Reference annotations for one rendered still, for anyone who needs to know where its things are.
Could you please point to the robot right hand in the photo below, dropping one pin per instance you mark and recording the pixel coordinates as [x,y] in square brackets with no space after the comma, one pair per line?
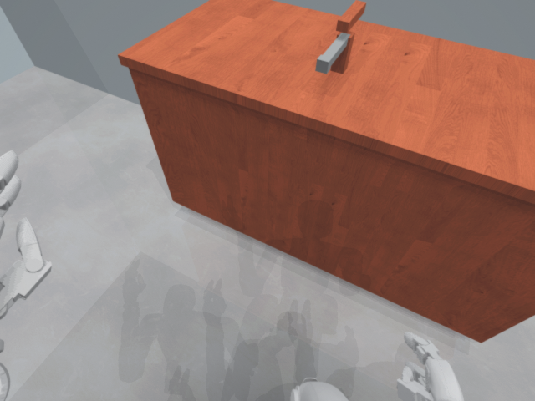
[436,383]

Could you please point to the robot right thigh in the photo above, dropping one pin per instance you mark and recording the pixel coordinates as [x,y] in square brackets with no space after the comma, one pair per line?
[316,391]

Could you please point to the robot left hand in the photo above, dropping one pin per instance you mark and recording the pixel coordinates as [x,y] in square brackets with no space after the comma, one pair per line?
[22,277]

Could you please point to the tap lever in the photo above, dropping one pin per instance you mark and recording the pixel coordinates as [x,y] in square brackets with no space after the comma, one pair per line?
[325,61]

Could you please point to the counter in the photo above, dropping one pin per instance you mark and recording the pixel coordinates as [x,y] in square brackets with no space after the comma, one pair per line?
[407,170]

